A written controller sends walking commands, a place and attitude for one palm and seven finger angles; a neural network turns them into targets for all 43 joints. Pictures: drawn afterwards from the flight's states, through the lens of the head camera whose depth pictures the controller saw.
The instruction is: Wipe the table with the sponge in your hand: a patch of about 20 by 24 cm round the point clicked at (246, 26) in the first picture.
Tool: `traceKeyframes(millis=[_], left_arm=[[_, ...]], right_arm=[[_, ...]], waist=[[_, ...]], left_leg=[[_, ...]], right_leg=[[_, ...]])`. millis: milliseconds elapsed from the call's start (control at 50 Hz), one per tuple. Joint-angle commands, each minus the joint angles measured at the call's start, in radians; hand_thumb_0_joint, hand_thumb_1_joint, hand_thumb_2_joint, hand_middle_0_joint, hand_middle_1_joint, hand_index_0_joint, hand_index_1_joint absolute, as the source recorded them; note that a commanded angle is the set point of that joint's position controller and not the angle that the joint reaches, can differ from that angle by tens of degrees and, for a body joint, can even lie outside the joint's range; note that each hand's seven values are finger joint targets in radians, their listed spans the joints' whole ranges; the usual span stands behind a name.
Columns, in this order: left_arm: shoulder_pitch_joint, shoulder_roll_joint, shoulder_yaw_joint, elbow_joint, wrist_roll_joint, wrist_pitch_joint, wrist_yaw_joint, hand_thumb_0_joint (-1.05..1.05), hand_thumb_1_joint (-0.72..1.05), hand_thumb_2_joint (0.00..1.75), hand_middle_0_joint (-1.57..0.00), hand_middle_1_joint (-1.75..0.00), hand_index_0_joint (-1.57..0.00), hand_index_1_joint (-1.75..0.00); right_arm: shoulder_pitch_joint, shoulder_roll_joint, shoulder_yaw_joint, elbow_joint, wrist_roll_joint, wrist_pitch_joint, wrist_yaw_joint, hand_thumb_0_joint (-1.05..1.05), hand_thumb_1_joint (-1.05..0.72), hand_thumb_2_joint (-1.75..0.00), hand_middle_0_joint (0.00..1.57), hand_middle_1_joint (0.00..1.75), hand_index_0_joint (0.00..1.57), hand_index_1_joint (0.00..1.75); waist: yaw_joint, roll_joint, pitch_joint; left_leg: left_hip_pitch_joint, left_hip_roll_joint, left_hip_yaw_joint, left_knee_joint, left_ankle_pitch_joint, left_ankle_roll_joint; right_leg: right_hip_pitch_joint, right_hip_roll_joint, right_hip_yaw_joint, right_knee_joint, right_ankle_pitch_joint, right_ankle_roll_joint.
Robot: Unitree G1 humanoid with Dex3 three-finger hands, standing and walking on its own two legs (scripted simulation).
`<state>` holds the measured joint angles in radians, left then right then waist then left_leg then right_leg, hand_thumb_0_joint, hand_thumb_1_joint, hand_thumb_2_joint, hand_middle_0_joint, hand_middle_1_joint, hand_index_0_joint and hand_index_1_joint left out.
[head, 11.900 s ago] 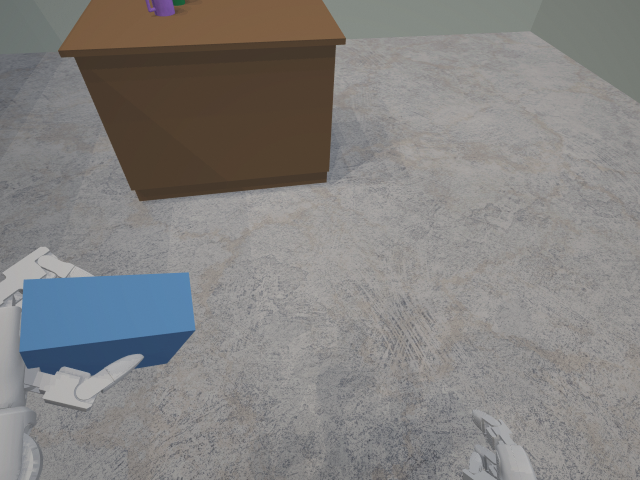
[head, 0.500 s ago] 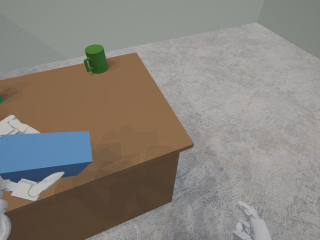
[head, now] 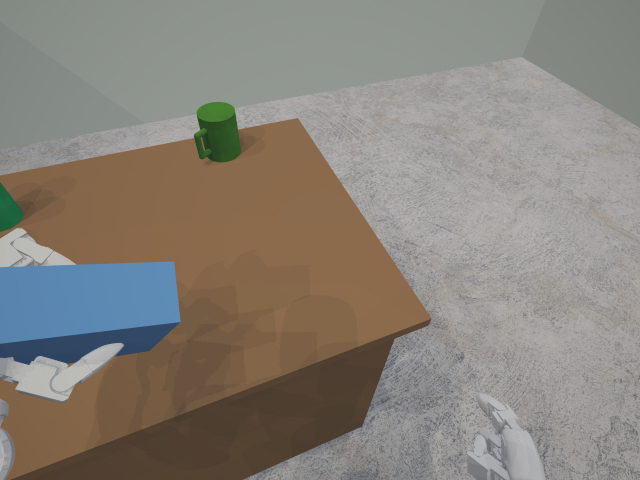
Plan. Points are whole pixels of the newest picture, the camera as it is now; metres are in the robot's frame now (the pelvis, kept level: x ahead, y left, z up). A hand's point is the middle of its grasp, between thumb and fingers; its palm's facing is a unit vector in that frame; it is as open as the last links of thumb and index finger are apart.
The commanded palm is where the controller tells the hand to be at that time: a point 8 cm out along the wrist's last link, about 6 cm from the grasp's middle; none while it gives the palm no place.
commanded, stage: come to a stop and stand still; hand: left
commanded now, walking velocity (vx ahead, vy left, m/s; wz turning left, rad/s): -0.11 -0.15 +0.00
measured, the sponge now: (114, 316) +0.23 +0.21 +0.15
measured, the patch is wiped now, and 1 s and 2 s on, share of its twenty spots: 0.00 0.00 0.00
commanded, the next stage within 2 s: look again from close up in 1.82 s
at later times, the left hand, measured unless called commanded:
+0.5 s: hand (10, 295) +0.23 +0.28 +0.19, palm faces +0.41 -0.78 -0.47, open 9.5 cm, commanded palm +0.15 +0.28 +0.19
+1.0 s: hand out of the picture +0.16 +0.29 +0.17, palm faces +0.42 -0.84 -0.34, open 9.5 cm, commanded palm +0.10 +0.32 +0.19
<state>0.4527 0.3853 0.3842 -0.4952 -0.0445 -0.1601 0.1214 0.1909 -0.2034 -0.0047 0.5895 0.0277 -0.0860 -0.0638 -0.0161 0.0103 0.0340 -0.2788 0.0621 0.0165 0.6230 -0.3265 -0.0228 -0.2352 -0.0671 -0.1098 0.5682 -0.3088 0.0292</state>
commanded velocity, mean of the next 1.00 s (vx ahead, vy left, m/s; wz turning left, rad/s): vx -0.03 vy -0.03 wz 0.00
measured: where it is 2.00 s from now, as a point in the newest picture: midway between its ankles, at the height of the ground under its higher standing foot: outside the picture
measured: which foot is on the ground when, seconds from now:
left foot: down 0.00-1.00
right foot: down 0.00-1.00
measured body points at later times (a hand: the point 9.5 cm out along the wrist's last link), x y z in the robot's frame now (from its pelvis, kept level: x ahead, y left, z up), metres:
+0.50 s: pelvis -0.02 +0.01 +0.01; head +0.01 +0.03 +0.46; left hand +0.20 +0.32 +0.22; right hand +0.17 -0.22 -0.06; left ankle +0.00 +0.13 -0.73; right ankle -0.01 -0.14 -0.73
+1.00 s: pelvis -0.05 +0.03 +0.01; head -0.03 +0.06 +0.46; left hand +0.14 +0.33 +0.19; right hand +0.12 -0.19 -0.06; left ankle +0.00 +0.13 -0.73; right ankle +0.00 -0.13 -0.73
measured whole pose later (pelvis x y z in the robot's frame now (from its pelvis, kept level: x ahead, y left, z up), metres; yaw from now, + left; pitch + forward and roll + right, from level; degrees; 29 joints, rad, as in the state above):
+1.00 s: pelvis -0.05 +0.03 +0.01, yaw +2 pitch -2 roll -2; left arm 0.39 0.36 0.36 -0.45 -0.02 -0.28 0.11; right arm 0.25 -0.17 0.02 0.62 0.00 -0.21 -0.02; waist 0.03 -0.05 0.07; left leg -0.28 0.01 0.01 0.51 -0.19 0.03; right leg -0.21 -0.03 0.01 0.42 -0.18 0.04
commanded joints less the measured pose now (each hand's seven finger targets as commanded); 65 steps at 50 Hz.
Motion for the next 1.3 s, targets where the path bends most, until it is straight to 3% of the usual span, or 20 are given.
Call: traceKeyframes(millis=[0,60,120,260,380,400,420,440,480,560,600,660,680,740,900,1020,1080,1160,1200,1280], left_arm=[[-0.076,0.122,0.069,-0.255,-0.004,-0.049,0.009,0.00,0.10,1.30,-1.20,-1.60,-1.20,-1.60],[-0.087,0.127,0.058,-0.288,0.003,-0.034,0.006,0.00,0.10,1.30,-1.20,-1.60,-1.20,-1.60],[-0.059,0.128,0.064,-0.306,-0.002,-0.021,0.006,0.00,0.10,1.30,-1.20,-1.60,-1.20,-1.60],[-0.006,0.129,0.081,-0.303,-0.015,-0.010,0.009,0.00,0.10,1.30,-1.20,-1.60,-1.20,-1.60],[-0.010,0.132,0.072,-0.287,-0.021,-0.002,0.021,0.00,0.10,1.30,-1.20,-1.60,-1.20,-1.60],[-1.072,0.924,0.650,-0.418,0.154,-0.115,0.002,0.00,0.10,1.30,-1.20,-1.60,-1.20,-1.60],[-0.426,0.283,0.238,0.206,0.050,-0.076,-0.040,0.00,0.10,1.30,-1.20,-1.60,-1.20,-1.60],[-0.226,0.212,0.163,0.164,0.019,-0.077,-0.051,0.00,0.10,1.30,-1.20,-1.60,-1.20,-1.60],[-0.104,0.059,0.007,-0.037,-0.025,-0.103,-0.046,0.00,0.10,1.30,-1.20,-1.60,-1.20,-1.60],[-0.061,0.134,0.024,-0.190,-0.009,-0.107,-0.014,0.00,0.10,1.30,-1.20,-1.60,-1.20,-1.60],[-0.059,0.175,0.082,-0.177,-0.010,-0.109,0.005,0.00,0.10,1.30,-1.20,-1.60,-1.20,-1.60],[-0.136,0.214,0.136,-0.169,-0.007,-0.131,0.010,0.00,0.10,1.30,-1.20,-1.60,-1.20,-1.60],[-0.169,0.246,0.160,-0.193,-0.003,-0.136,0.016,0.00,0.10,1.30,-1.20,-1.60,-1.20,-1.60],[-0.204,0.197,0.120,-0.191,0.005,-0.160,0.011,0.00,0.10,1.30,-1.20,-1.60,-1.20,-1.60],[-0.138,0.107,0.040,-0.136,0.022,-0.171,-0.008,0.00,0.10,1.30,-1.20,-1.60,-1.20,-1.60],[-0.180,0.126,0.067,-0.157,0.024,-0.176,-0.017,0.00,0.10,1.30,-1.20,-1.60,-1.20,-1.60],[-0.212,0.143,0.079,-0.211,0.026,-0.179,-0.014,0.00,0.10,1.30,-1.20,-1.60,-1.20,-1.60],[-0.175,0.129,0.070,-0.203,0.019,-0.170,-0.013,0.00,0.10,1.30,-1.20,-1.60,-1.20,-1.60],[-0.152,0.105,0.053,-0.183,0.014,-0.162,-0.014,0.00,0.10,1.30,-1.20,-1.60,-1.20,-1.60],[-0.118,0.144,0.093,-0.202,0.012,-0.150,-0.007,0.00,0.10,1.30,-1.20,-1.60,-1.20,-1.60]], right_arm=[[-0.109,-0.123,-0.030,-0.155,-0.010,-0.062,0.001,0.00,-0.90,-0.90,0.20,0.30,0.20,0.30],[-0.095,-0.117,-0.032,-0.157,-0.015,-0.063,0.010,0.00,-0.90,-0.90,0.20,0.30,0.20,0.30],[-0.098,-0.109,-0.029,-0.166,-0.019,-0.055,0.013,0.00,-0.90,-0.90,0.20,0.30,0.20,0.30],[-0.094,-0.104,-0.030,-0.189,-0.016,-0.027,0.006,0.00,-0.90,-0.90,0.20,0.30,0.20,0.30],[-0.110,-0.109,-0.032,-0.191,-0.007,-0.025,-0.006,0.00,-0.90,-0.90,0.20,0.30,0.20,0.30],[0.079,-0.156,-0.064,-0.148,-0.078,-0.079,-0.004,0.00,-0.90,-0.90,0.20,0.30,0.20,0.30],[0.009,-0.037,-0.029,-0.081,-0.045,-0.072,0.001,0.00,-0.90,-0.90,0.20,0.30,0.20,0.30],[0.009,-0.126,-0.069,-0.176,-0.032,-0.095,0.004,0.00,-0.90,-0.90,0.20,0.30,0.20,0.30],[-0.051,-0.106,-0.055,-0.172,-0.007,-0.107,0.033,0.00,-0.90,-0.90,0.20,0.30,0.20,0.30],[-0.057,-0.120,-0.050,-0.179,-0.016,-0.130,0.049,0.00,-0.90,-0.90,0.20,0.30,0.20,0.30],[-0.073,-0.119,-0.042,-0.174,-0.017,-0.126,0.031,0.00,-0.90,-0.90,0.20,0.30,0.20,0.30],[-0.068,-0.118,-0.037,-0.169,-0.020,-0.129,0.009,0.00,-0.90,-0.90,0.20,0.30,0.20,0.30],[-0.087,-0.122,-0.038,-0.163,-0.016,-0.129,0.002,0.00,-0.90,-0.90,0.20,0.30,0.20,0.30],[-0.063,-0.119,-0.038,-0.161,-0.017,-0.149,0.006,0.00,-0.90,-0.90,0.20,0.30,0.20,0.30],[-0.047,-0.124,-0.034,-0.123,-0.019,-0.185,0.038,0.00,-0.90,-0.90,0.20,0.30,0.20,0.30],[-0.057,-0.116,-0.033,-0.122,-0.021,-0.182,0.040,0.00,-0.90,-0.90,0.20,0.30,0.20,0.30],[-0.076,-0.114,-0.032,-0.119,-0.019,-0.185,0.041,0.00,-0.90,-0.90,0.20,0.30,0.20,0.30],[-0.063,-0.112,-0.037,-0.130,-0.020,-0.179,0.046,0.00,-0.90,-0.90,0.20,0.30,0.20,0.30],[-0.065,-0.112,-0.033,-0.124,-0.023,-0.168,0.046,0.00,-0.90,-0.90,0.20,0.30,0.20,0.30],[-0.088,-0.112,-0.038,-0.132,-0.015,-0.153,0.044,0.00,-0.90,-0.90,0.20,0.30,0.20,0.30]], waist=[[0.011,0.136,-0.150],[0.012,0.115,-0.189],[0.015,0.131,-0.200],[0.017,0.134,-0.216],[0.015,0.098,-0.189],[0.042,-0.055,0.011],[0.033,-0.108,-0.173],[0.086,0.007,-0.145],[0.056,0.131,-0.234],[0.060,-0.069,-0.165],[0.049,-0.091,-0.116],[0.041,-0.032,-0.035],[0.037,0.038,-0.022],[0.044,0.107,-0.056],[0.041,0.066,-0.045],[0.040,0.050,-0.061],[0.039,0.120,-0.095],[0.045,0.062,-0.131],[0.040,0.067,-0.126],[0.042,0.081,-0.148]], left_leg=[[0.090,0.060,-0.091,-0.197,0.518,0.058],[0.180,0.067,-0.069,-0.189,0.699,0.023],[0.205,0.069,-0.061,-0.212,0.741,0.004],[0.138,0.062,-0.025,-0.225,0.604,0.004],[0.070,0.048,-0.021,-0.261,0.331,0.020],[-0.090,0.054,0.024,-0.102,0.360,0.031],[0.074,-0.029,0.036,-0.184,0.338,0.034],[0.117,-0.013,0.060,-0.146,0.363,0.013],[0.137,0.002,0.038,-0.190,0.381,0.029],[0.038,-0.023,0.024,-0.173,0.152,0.019],[0.023,-0.028,0.011,-0.196,0.033,0.025],[-0.011,-0.027,-0.009,-0.237,-0.063,0.029],[-0.008,-0.010,-0.014,-0.261,-0.091,0.035],[-0.065,0.006,-0.038,-0.298,-0.140,0.051],[-0.083,0.009,-0.072,-0.329,-0.184,0.050],[-0.036,0.007,-0.089,-0.334,-0.133,0.046],[0.006,0.006,-0.077,-0.325,-0.039,0.041],[0.032,0.001,-0.065,-0.282,0.083,0.039],[0.044,-0.005,-0.063,-0.280,0.132,0.032],[0.080,-0.001,-0.053,-0.263,0.219,0.028]], right_leg=[[0.086,0.041,0.025,-0.055,0.337,-0.022],[0.107,0.049,0.029,-0.115,0.359,-0.027],[0.134,0.056,0.029,-0.161,0.353,-0.030],[0.219,0.040,0.048,-0.209,0.470,-0.033],[0.225,0.022,0.067,-0.226,0.400,-0.028],[0.018,-0.037,0.111,-0.258,0.327,-0.035],[0.072,-0.056,0.090,-0.208,0.405,-0.086],[0.063,-0.028,0.187,-0.212,0.503,-0.064],[0.156,-0.021,0.104,-0.140,0.372,-0.051],[0.109,-0.019,0.114,-0.212,0.155,-0.035],[0.039,-0.021,0.106,-0.247,-0.012,-0.036],[-0.026,-0.008,0.122,-0.279,-0.167,-0.038],[-0.034,0.002,0.117,-0.265,-0.158,-0.036],[0.069,0.021,0.111,-0.209,-0.090,-0.037],[0.075,0.055,0.119,-0.206,-0.053,-0.029],[0.077,0.066,0.138,-0.222,0.013,-0.026],[0.105,0.066,0.131,-0.199,0.108,-0.027],[0.137,0.053,0.133,-0.196,0.196,-0.027],[0.129,0.054,0.124,-0.204,0.217,-0.028],[0.134,0.046,0.127,-0.196,0.273,-0.028]])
